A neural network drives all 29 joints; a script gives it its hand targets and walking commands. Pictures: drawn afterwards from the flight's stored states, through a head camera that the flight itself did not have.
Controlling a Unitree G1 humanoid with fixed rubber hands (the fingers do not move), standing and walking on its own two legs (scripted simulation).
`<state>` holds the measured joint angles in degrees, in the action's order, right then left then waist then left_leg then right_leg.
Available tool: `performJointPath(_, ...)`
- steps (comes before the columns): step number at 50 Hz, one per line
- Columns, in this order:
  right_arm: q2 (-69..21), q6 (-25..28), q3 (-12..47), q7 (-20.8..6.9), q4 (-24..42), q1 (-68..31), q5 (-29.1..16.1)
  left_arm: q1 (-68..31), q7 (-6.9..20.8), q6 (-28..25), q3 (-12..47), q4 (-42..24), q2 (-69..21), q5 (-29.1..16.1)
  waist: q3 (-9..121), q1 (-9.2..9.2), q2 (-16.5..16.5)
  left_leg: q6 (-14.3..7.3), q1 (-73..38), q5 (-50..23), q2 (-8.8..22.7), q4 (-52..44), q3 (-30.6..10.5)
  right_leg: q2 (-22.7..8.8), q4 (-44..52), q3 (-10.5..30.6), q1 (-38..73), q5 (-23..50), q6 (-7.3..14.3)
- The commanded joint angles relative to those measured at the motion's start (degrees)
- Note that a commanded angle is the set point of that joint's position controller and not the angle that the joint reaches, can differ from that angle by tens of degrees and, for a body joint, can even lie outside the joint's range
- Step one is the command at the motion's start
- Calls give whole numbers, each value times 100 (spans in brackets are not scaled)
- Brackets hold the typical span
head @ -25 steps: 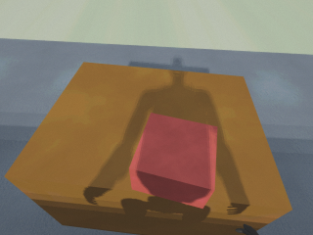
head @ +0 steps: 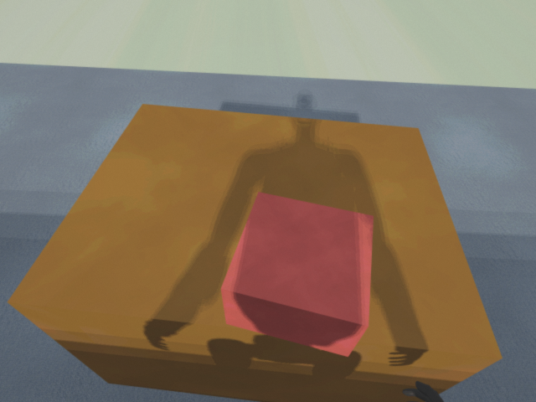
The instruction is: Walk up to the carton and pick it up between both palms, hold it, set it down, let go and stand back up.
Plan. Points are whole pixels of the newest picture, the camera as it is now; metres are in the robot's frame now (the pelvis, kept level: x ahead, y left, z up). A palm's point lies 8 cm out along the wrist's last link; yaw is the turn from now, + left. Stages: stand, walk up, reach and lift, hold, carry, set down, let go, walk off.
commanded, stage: walk up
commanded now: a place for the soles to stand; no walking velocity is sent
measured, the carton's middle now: (300, 269) +0.39 -0.06 -0.08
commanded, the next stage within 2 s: reach and lift in 1.84 s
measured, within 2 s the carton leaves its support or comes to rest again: neither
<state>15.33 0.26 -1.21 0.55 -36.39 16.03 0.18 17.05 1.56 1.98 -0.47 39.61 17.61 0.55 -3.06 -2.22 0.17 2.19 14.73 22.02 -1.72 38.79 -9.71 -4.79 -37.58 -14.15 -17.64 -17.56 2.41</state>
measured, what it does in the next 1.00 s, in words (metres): stands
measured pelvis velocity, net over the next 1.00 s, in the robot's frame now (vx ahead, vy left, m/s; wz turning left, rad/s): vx -0.04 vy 0.00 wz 0.12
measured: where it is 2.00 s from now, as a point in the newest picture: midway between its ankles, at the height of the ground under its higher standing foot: outside the picture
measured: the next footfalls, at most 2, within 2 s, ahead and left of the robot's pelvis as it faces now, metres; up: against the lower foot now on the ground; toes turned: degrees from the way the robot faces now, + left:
none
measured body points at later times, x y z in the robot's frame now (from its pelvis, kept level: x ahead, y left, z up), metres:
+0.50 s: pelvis -0.01 -0.01 -0.01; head +0.00 +0.00 +0.44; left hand +0.08 +0.28 -0.12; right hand +0.13 -0.27 -0.10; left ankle -0.01 +0.15 -0.72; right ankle +0.03 -0.09 -0.72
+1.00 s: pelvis -0.04 +0.00 -0.01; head -0.02 +0.01 +0.44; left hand +0.04 +0.29 -0.12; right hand +0.14 -0.25 -0.10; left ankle -0.02 +0.13 -0.72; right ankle +0.03 -0.09 -0.72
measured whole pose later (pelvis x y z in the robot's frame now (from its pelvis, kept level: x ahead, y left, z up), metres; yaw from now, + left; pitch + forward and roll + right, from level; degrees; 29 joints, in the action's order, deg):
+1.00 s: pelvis -0.04 +0.00 -0.01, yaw +7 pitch -4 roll -1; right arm 16.0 -1.1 -2.4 0.3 -37.1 11.8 0.0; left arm 13.8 1.2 2.7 -1.6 37.7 18.9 0.0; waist -6.4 -1.4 -0.3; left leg 1.4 19.9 21.4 -2.1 45.4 -7.7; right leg -4.6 -42.7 -13.3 -20.3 -18.1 2.8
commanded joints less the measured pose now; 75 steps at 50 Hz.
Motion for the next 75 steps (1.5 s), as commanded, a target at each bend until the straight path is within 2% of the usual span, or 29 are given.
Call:
performJointPath(1,933,113,-277,28,586,-89,0,138,-22,-100,-267,-456,948,-10,244,-3,126,-575,920,-1084,326,-869,-448,-576,981,1154,920,312,147)
performJointPath(4,861,111,-249,42,548,-19,4,94,-30,-111,-267,-452,976,-17,237,29,-60,-513,849,-1124,280,-721,-240,-694,1126,1207,900,324,232)
performJointPath(7,891,83,-328,48,632,96,60,87,-58,-93,-339,-505,1091,17,277,38,-164,-390,680,-1007,146,-246,-112,-942,1102,1112,642,410,513)
performJointPath(10,922,94,-368,55,705,167,44,-56,-51,-39,-342,-590,1102,6,270,71,-162,-437,689,-908,162,-220,-185,-960,1001,1044,473,201,515)
performJointPath(16,1227,106,-462,38,750,-79,61,-102,-23,-16,-311,-715,932,51,122,-16,567,-821,1487,-524,598,-1210,-1485,-302,174,1073,866,255,75)
performJointPath(19,1031,82,-405,23,753,-143,67,153,-42,-105,-361,-634,1048,64,213,-93,409,-621,1562,-503,361,-901,-1026,-527,593,1277,1182,341,215)
performJointPath(22,756,50,-359,14,749,73,37,154,-86,-137,-403,-547,1221,35,330,-38,-133,-322,976,-340,-91,376,153,-1391,1457,1637,774,52,740)
performJointPath(24,697,59,-373,29,762,289,59,-92,-103,-119,-359,-587,1206,10,228,103,-309,-340,575,164,-10,653,369,-1797,1575,1631,200,112,967)
performJointPath(26,767,116,-396,23,816,326,33,-277,-61,-71,-292,-621,1162,-18,156,221,-250,-474,276,-238,115,28,122,-1402,1339,1106,-213,-89,631)
performJointPath(28,1064,137,-449,14,830,101,36,-286,-30,-1,-280,-691,1094,-27,52,111,148,-602,820,-575,379,-759,-724,-665,734,770,86,-489,162)
performJointPath(30,1279,132,-491,17,750,-46,30,-160,-14,2,-257,-670,956,8,119,24,567,-818,1411,-258,660,-1236,-1414,-355,277,961,707,-172,-20)
performJointPath(31,1242,123,-471,24,739,-131,37,-61,-12,-22,-265,-636,950,21,105,-20,588,-826,1548,-206,656,-1296,-1416,-341,323,1033,907,-37,-9)
performJointPath(33,1073,104,-408,23,714,-189,48,143,-24,-99,-301,-558,998,34,148,-79,467,-678,1617,-286,472,-1126,-1051,-468,621,1145,1179,91,100)
performJointPath(34,1137,71,-415,4,727,-452,-3,-39,-65,-150,-353,-588,1130,-11,-87,-53,511,-543,1582,-1506,284,-617,-655,-636,643,1191,1050,989,204)
performJointPath(35,1021,61,-382,-1,718,-282,-20,124,-71,-175,-376,-537,1233,-9,323,-18,281,-444,1169,-1723,169,-103,-356,-910,798,1239,1063,1386,401)
performJointPath(37,880,26,-373,9,714,-73,1,151,-110,-157,-432,-521,1316,1,609,6,-158,-287,637,-1034,-66,876,301,-1628,1221,1418,738,1620,929)
performJointPath(39,773,1,-390,12,712,75,63,-182,-120,-107,-404,-615,1260,-11,496,123,-607,-307,386,249,10,1285,509,-2055,1350,1466,193,1654,1216)
performJointPath(41,759,29,-393,-2,721,154,48,-450,-85,-45,-345,-685,1219,-36,351,284,-700,-428,13,107,188,735,339,-1896,1169,1159,-366,1184,962)
performJointPath(42,881,64,-403,-12,751,67,31,-439,-53,-6,-304,-714,1174,-59,299,292,-468,-510,38,-601,333,53,-50,-1540,836,913,-424,811,600)
performJointPath(43,1245,72,-474,-2,779,-221,-21,-423,-35,51,-301,-790,1095,-114,237,143,139,-681,657,-920,566,-621,-793,-776,356,562,-157,161,220)
performJointPath(44,1516,72,-549,-1,691,-341,-54,-423,-37,103,-285,-811,968,-108,258,120,616,-1003,1343,-507,895,-1275,-1652,-290,-313,665,343,-327,-38)
performJointPath(45,1597,75,-566,2,645,-536,-67,-348,-44,123,-289,-792,896,-84,142,91,818,-1242,1758,-145,1051,-1613,-1982,-71,-599,832,595,-638,-136)
performJointPath(46,1572,59,-557,23,646,-725,-30,-154,-37,111,-297,-741,875,-83,71,25,869,-1299,1808,-123,1059,-1688,-1946,2,-551,923,636,-753,-148)
performJointPath(49,1262,-28,-442,5,631,-1058,-15,238,-69,-110,-359,-578,933,-24,199,-154,785,-856,1779,291,619,-1389,-1052,-235,553,1249,935,-403,0)
performJointPath(51,912,-46,-350,-69,496,-675,-13,15,-103,-217,-420,-587,1193,-7,241,51,170,-513,1221,150,151,-600,-291,-837,1376,1765,546,-827,242)
performJointPath(53,799,-30,-341,-126,389,-404,1,-217,-144,-242,-395,-607,1203,-19,266,209,-87,-388,431,-138,-43,94,231,-1401,1919,2057,-119,-1154,537)
performJointPath(56,798,53,-352,-151,389,-283,3,-342,-134,-178,-342,-613,1133,-47,102,294,-253,-470,145,-143,100,-324,59,-1194,1927,1574,-583,-1452,353)
performJointPath(61,1006,81,-375,-102,407,-552,6,26,-58,-150,-343,-541,997,-72,110,78,81,-576,1141,336,346,-1194,-588,-637,1328,1358,317,-1087,75)
performJointPath(75,871,83,-358,-102,320,-365,18,211,-95,-193,-379,-445,979,-36,139,76,108,-552,1251,389,291,-1226,-498,-662,1382,1475,312,-1152,116)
